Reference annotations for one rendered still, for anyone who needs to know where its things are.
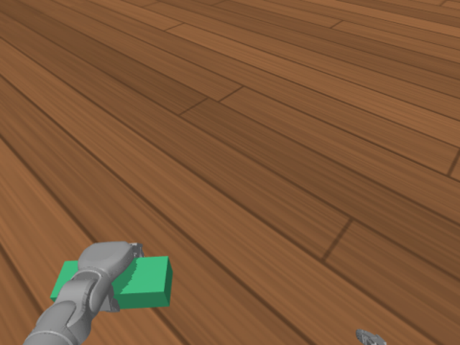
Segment left robot arm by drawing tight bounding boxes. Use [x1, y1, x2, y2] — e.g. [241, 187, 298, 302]
[22, 267, 111, 345]

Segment carton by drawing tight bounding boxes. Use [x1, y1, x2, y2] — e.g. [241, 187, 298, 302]
[50, 256, 173, 309]

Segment left robot hand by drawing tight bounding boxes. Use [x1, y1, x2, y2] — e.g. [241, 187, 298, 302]
[78, 241, 144, 313]

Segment right robot hand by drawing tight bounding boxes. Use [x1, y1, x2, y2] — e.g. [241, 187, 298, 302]
[356, 329, 387, 345]

